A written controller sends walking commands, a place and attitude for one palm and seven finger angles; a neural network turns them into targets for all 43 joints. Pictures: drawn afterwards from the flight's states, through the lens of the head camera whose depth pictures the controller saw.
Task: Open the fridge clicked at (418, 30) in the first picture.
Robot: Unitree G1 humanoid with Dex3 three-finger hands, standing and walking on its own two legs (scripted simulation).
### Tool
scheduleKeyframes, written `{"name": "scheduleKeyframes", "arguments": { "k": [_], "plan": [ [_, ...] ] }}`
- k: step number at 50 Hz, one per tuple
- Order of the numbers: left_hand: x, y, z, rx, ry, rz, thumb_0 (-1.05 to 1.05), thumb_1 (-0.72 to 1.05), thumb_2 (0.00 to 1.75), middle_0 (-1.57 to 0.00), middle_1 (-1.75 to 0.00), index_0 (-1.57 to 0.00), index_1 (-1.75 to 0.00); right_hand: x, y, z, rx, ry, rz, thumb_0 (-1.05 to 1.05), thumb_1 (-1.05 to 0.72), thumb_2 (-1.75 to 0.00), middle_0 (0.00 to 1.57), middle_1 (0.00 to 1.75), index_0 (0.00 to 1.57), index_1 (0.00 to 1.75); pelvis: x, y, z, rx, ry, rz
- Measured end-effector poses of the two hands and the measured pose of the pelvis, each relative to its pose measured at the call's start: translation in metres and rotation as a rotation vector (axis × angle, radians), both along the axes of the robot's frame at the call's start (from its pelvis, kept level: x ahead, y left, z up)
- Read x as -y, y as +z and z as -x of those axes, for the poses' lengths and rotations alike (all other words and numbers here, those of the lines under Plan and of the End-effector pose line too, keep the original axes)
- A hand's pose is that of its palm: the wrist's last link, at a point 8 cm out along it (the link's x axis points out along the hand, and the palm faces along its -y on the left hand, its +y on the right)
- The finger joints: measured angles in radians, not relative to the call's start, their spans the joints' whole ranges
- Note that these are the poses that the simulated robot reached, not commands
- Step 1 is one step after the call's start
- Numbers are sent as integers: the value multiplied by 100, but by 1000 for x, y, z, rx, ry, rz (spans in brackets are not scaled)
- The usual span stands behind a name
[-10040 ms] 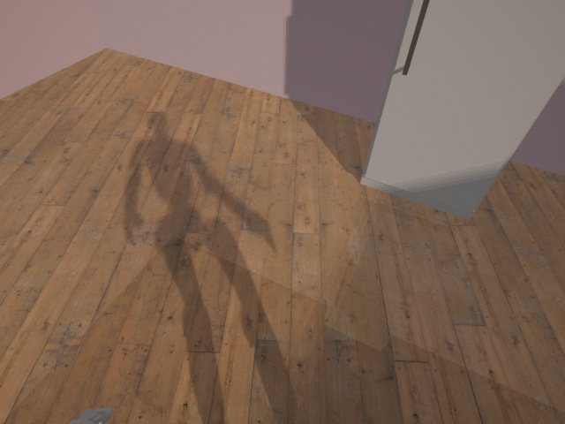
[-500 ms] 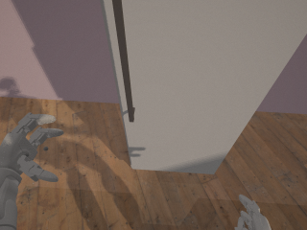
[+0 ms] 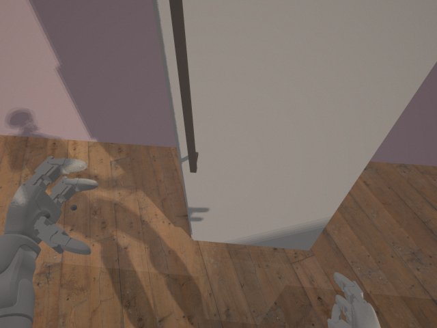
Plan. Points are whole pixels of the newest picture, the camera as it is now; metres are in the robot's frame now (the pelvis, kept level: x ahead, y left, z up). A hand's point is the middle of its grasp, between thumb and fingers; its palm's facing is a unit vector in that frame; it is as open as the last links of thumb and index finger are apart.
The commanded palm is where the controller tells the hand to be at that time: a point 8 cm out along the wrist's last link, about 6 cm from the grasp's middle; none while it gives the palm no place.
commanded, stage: move the hooked fingers beside the handle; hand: left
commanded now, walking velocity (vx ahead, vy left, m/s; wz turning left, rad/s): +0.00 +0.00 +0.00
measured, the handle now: (187, 85) +0.53 +0.11 +0.17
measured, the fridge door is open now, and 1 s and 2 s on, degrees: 0 0 0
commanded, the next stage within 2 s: none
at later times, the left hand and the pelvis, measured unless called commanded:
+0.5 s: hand (112, 178) +0.34 +0.23 +0.09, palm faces -0.01 -1.00 -0.01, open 14.0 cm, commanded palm +0.32 +0.28 +0.09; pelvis +0.00 +0.00 +0.00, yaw -1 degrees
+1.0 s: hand (136, 155) +0.41 +0.20 +0.08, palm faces -0.02 -1.00 +0.01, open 14.0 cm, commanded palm +0.39 +0.25 +0.08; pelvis +0.00 -0.01 +0.00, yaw -1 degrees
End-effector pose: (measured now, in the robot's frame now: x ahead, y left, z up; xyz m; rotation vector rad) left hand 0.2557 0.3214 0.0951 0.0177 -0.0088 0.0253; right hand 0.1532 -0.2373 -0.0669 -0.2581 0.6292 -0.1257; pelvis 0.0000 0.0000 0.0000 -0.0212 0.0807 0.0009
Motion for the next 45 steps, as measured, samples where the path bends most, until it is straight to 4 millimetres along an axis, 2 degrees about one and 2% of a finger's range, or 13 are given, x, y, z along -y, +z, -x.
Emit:
{"name": "scheduleKeyframes", "arguments": {
  "k": [10, 17, 25, 32, 45],
  "plan": [
    [22, -2, -30, -2, -35, 6, -1, -50, 30, -30, -120, -30, -120, 4, -3, 8, -26, -21, 6, 2, -90, -90, 20, 30, 20, 30, 1, 0, 2, -7, -1, -5],
    [30, -2, -52, -3, -30, 5, -1, -50, 30, -30, -120, -30, -120, 9, -9, 21, -79, -50, 0, 2, -90, -90, 20, 30, 20, 30, 3, 0, 1, -21, -10, -10],
    [41, -4, -67, -8, -34, 9, -1, -50, 30, -30, -120, -30, -120, 17, -17, 36, -146, -80, -4, 2, -90, -90, 20, 30, 20, 30, 5, 0, -2, -33, -16, -13],
    [48, -5, -80, -5, -30, 10, -1, -50, 30, -30, -120, -30, -120, 22, -22, 43, -188, -97, -1, 2, -90, -90, 20, 30, 20, 30, 7, -1, -2, -42, -16, -14],
    [62, -8, -119, -18, -42, 21, -1, -50, 30, -30, -120, -30, -120, 26, -29, 57, -260, -121, 1, 2, -90, -90, 20, 30, 20, 30, 8, -4, -1, -72, -20, -15]
  ]
}}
